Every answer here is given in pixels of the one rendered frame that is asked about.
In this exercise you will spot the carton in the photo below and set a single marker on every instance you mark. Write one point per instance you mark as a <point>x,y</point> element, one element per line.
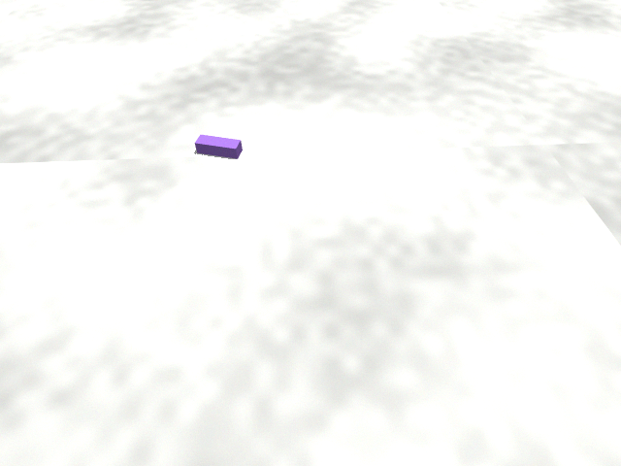
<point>219,146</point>

